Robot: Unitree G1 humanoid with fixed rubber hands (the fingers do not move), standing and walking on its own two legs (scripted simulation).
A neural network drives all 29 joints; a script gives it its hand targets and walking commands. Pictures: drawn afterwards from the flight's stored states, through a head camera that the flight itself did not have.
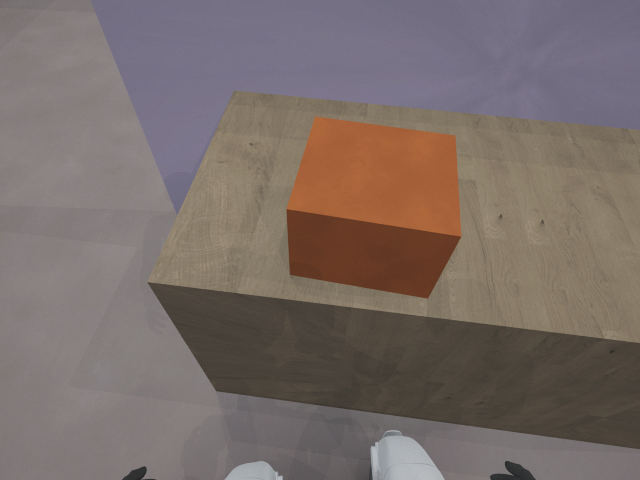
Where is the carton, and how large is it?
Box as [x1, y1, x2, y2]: [286, 116, 460, 298]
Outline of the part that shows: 315,116 286,209 290,274 427,298 460,237 455,136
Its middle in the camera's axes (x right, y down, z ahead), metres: +0.09 -0.06 +0.65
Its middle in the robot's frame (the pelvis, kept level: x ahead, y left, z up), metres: +0.52 -0.08 -0.02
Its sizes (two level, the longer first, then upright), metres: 0.237 0.216 0.171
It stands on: a pedestal, 0.64 m high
